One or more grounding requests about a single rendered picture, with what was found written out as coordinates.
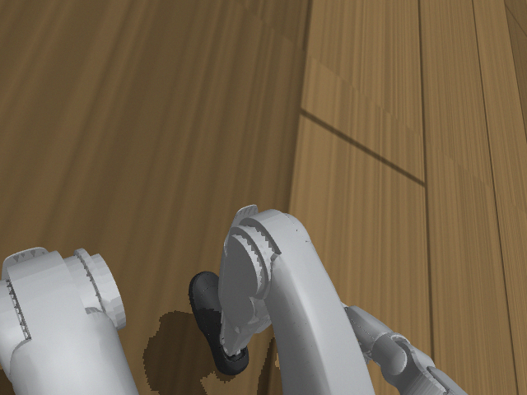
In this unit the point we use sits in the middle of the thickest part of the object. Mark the right robot arm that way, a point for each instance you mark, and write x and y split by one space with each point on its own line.
410 370

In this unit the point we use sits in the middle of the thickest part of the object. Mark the right robot foot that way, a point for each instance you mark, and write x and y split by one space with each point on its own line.
203 295

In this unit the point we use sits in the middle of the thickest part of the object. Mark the right robot hand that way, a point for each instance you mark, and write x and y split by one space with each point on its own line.
367 328

